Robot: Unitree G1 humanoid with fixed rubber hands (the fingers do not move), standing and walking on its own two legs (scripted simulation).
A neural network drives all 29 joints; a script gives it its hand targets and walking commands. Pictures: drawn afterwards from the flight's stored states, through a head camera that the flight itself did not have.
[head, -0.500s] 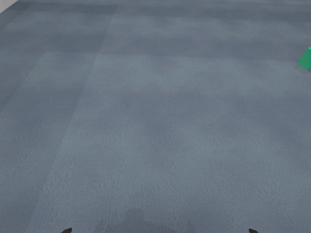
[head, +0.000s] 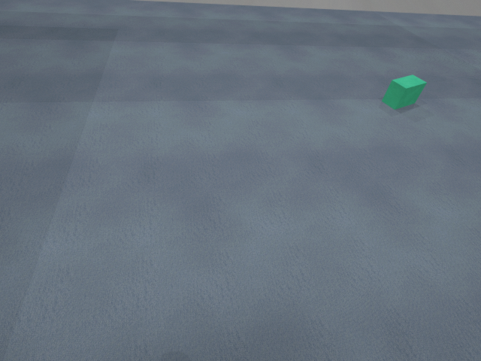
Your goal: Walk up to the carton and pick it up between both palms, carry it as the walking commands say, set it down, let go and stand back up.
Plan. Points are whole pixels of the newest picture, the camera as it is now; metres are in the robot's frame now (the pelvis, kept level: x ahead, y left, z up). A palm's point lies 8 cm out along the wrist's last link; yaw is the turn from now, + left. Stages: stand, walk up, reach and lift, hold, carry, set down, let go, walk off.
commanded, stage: walk up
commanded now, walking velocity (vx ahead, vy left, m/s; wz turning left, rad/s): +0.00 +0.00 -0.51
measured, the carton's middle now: (403, 92) +2.28 -1.40 -0.68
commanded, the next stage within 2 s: none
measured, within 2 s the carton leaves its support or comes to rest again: neither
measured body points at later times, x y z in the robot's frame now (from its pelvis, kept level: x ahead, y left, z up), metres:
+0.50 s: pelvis +0.05 -0.02 +0.00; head +0.10 -0.05 +0.44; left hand +0.15 +0.24 -0.13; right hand +0.08 -0.31 -0.14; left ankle +0.05 +0.11 -0.70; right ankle +0.02 -0.18 -0.74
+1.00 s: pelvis +0.24 -0.05 -0.02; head +0.29 -0.06 +0.43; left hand +0.50 +0.08 -0.15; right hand +0.08 -0.27 -0.14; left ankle +0.10 +0.10 -0.74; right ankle +0.22 -0.26 -0.71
